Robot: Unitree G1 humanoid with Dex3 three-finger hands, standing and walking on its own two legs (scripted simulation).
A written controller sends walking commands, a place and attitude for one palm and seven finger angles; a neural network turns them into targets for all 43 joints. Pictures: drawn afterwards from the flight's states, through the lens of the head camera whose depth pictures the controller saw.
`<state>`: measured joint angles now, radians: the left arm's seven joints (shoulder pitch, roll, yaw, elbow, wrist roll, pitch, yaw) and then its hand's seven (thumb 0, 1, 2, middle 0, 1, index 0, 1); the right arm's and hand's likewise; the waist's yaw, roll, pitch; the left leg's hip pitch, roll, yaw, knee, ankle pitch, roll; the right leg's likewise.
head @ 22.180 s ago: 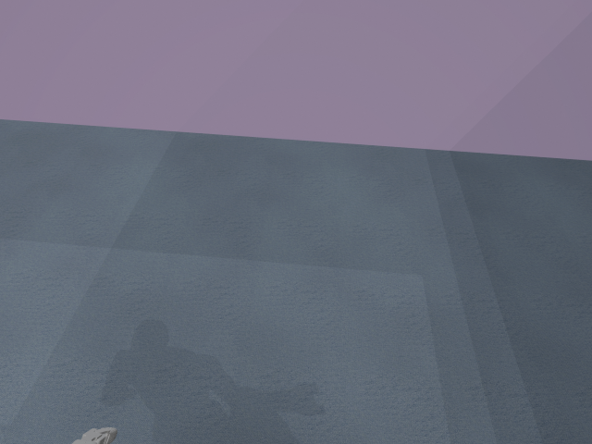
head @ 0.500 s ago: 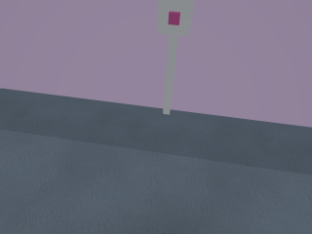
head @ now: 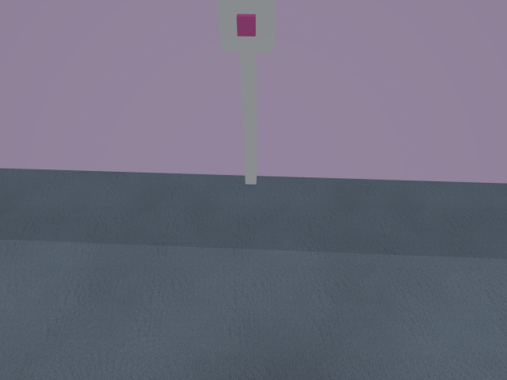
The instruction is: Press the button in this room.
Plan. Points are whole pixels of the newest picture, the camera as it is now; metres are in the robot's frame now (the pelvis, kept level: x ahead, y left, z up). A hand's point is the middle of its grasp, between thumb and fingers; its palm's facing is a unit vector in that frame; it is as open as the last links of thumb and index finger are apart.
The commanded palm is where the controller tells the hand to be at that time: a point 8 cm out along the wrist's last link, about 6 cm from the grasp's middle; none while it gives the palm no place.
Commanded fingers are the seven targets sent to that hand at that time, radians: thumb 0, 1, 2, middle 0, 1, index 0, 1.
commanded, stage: walk to a spot facing it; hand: left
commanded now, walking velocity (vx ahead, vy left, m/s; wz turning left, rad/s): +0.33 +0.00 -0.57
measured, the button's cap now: (246, 24) +1.15 +0.09 +0.07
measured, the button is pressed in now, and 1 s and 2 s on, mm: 0 0 0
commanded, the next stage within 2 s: turn to face it in 0.90 s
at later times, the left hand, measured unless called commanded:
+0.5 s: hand out of the picture +0.15 +0.14 -0.16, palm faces -0.09 -0.98 -0.18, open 7.4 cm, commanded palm none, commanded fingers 0.00 0.90 0.90 -0.20 -0.30 -0.20 -0.30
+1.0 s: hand (235, 201) +0.56 +0.08 -0.15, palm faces -0.46 -0.85 -0.25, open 7.4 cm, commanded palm none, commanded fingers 0.00 0.90 0.90 -0.20 -0.30 -0.20 -0.30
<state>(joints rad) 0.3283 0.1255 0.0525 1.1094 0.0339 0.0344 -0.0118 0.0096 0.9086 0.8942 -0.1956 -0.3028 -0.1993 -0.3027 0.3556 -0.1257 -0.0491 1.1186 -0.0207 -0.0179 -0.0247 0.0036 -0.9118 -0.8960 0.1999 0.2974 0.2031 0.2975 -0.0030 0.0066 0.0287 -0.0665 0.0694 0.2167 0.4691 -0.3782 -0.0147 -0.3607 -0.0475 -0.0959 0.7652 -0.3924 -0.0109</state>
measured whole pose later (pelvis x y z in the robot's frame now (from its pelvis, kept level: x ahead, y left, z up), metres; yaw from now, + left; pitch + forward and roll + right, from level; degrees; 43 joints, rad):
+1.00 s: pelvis +0.34 -0.04 +0.00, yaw -28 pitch +0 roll +1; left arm 0.06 0.26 0.10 0.91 0.03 0.04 -0.04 0.01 0.91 0.89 -0.19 -0.30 -0.19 -0.30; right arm 0.32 -0.22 -0.07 1.05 -0.02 -0.02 -0.01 0.00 -0.92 -0.90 0.20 0.30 0.20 0.30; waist -0.04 -0.01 0.12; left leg -0.12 0.13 0.33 0.51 -0.37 -0.03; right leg -0.52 -0.08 -0.10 0.82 -0.27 0.03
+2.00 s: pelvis +0.37 -0.10 +0.00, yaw -7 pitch -1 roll +1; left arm 0.16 0.21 0.04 0.96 0.01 0.03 0.01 0.01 0.91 0.89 -0.20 -0.30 -0.20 -0.30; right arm 0.19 -0.20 -0.06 0.98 -0.02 0.04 0.01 0.01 -0.91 -0.90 0.20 0.30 0.21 0.30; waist -0.02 0.01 0.05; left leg -0.29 -0.03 -0.04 0.51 -0.21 0.01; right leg -0.27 -0.04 -0.04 0.60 -0.34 0.07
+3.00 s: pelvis +0.52 -0.13 -0.02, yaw -1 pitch -1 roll +1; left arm 0.09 0.19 0.06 1.00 0.02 -0.07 -0.02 0.01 0.91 0.89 -0.19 -0.30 -0.20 -0.30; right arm 0.44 -0.12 -0.05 1.19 -0.01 -0.02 -0.01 0.01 -0.91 -0.90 0.20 0.30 0.20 0.30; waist -0.04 0.02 0.10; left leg -0.09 0.09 0.07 0.86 -0.53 -0.02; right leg -0.45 -0.06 -0.15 0.68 -0.20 -0.06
